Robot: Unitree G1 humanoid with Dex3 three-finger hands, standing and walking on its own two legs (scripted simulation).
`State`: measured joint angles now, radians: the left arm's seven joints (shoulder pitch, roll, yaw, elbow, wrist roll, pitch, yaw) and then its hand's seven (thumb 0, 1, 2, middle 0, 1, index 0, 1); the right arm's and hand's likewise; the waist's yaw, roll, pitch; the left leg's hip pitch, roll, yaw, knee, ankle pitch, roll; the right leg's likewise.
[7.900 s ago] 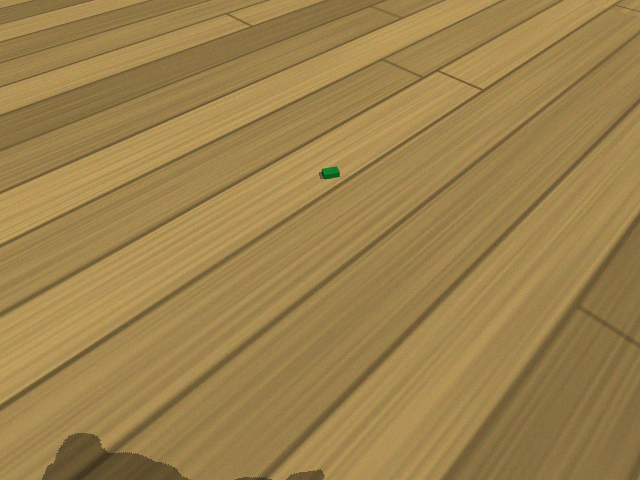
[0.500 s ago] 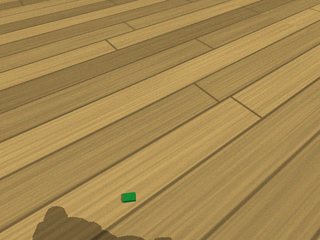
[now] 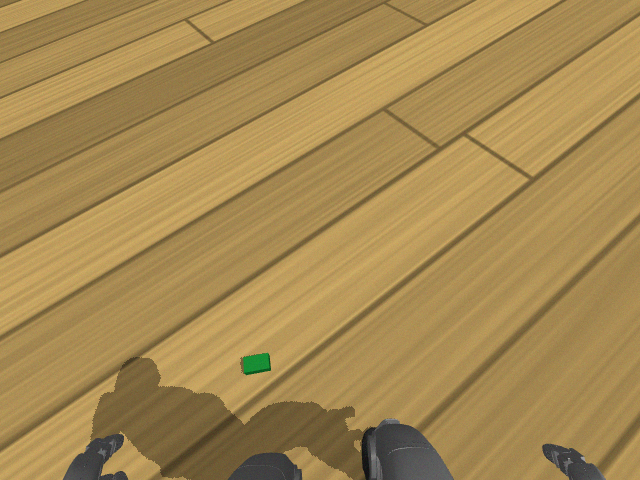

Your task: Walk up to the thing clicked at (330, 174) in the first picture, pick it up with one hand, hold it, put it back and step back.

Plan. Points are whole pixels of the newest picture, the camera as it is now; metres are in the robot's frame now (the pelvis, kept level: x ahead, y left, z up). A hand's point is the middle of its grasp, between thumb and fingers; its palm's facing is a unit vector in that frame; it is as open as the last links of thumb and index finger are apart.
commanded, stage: walk up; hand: left
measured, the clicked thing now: (257, 363) +0.44 +0.24 -0.73
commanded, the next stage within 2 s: none
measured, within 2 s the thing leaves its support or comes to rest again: neither
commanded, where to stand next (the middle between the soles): +0.06 +0.02 m, yaw +0 degrees
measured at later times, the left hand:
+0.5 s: hand out of the picture -0.01 +0.26 -0.12, palm faces +0.06 -0.96 -0.28, open 7.4 cm
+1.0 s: hand out of the picture -0.12 +0.23 -0.09, palm faces +0.05 -0.90 -0.44, open 7.4 cm
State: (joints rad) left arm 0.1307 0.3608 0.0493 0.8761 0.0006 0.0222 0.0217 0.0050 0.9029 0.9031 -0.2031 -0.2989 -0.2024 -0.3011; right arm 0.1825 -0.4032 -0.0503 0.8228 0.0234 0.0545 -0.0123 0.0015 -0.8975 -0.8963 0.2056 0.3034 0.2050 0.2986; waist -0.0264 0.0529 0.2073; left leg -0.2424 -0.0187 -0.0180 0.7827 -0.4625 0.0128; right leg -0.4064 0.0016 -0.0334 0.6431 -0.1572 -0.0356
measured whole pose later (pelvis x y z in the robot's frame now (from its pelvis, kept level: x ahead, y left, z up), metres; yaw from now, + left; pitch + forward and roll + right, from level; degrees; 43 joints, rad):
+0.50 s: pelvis -0.10 +0.00 +0.03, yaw +5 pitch -4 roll -3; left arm 0.18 0.37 0.09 0.91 0.02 0.09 -0.04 0.01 0.90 0.90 -0.20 -0.30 -0.20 -0.30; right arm 0.37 -0.41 -0.06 0.95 -0.06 0.01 0.00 0.00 -0.90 -0.90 0.21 0.30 0.21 0.30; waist -0.07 -0.03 0.05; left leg -0.19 0.02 -0.03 0.57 -0.48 0.05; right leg -0.63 0.10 0.10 1.14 -0.33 0.00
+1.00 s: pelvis -0.11 -0.05 +0.03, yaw +0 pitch -5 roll +0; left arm 0.42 0.35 0.05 0.94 0.02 -0.05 -0.03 0.01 0.90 0.90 -0.21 -0.30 -0.20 -0.30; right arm 0.31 -0.44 -0.06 0.89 0.00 0.01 0.07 0.00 -0.90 -0.90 0.20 0.30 0.20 0.30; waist 0.03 0.12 0.01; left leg -0.48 -0.07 -0.15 1.02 -0.28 0.01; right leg -0.10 0.01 -0.04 0.45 -0.27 -0.02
